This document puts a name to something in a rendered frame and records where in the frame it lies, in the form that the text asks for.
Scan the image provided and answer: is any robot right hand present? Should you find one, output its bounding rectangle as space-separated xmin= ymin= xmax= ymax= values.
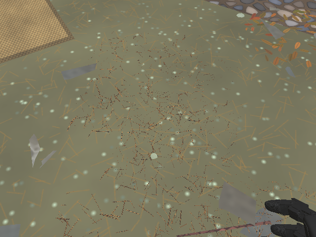
xmin=262 ymin=197 xmax=316 ymax=237

